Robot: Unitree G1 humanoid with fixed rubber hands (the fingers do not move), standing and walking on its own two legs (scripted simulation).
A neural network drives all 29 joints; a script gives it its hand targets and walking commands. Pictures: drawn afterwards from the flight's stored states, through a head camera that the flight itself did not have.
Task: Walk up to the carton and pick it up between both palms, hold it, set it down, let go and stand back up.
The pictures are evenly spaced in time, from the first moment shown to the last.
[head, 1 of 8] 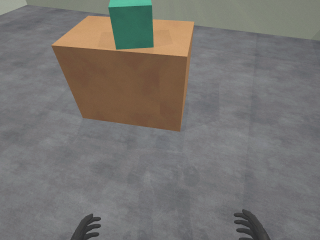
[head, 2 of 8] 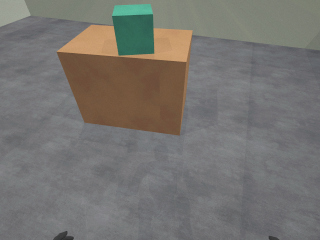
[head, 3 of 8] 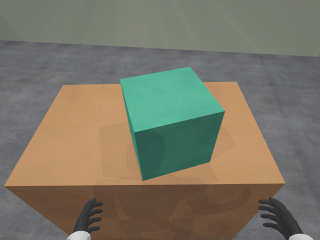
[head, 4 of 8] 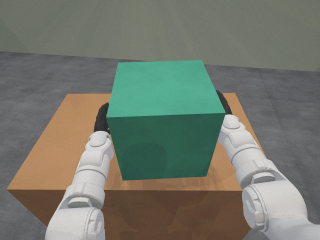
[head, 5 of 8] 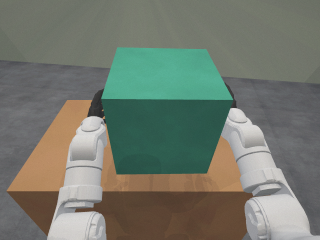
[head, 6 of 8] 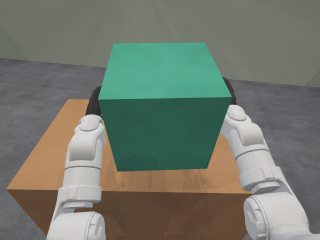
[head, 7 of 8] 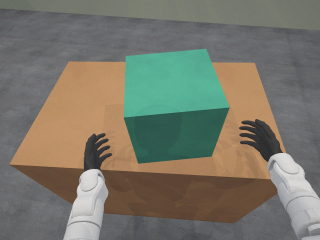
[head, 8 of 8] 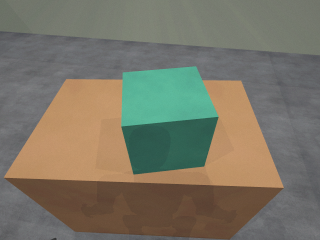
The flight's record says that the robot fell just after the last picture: no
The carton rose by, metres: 0.18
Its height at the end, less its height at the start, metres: +0.00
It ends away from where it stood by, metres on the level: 0.00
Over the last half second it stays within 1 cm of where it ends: yes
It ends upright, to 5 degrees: yes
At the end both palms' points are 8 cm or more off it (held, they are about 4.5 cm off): yes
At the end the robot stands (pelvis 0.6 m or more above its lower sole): yes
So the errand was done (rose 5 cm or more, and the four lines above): yes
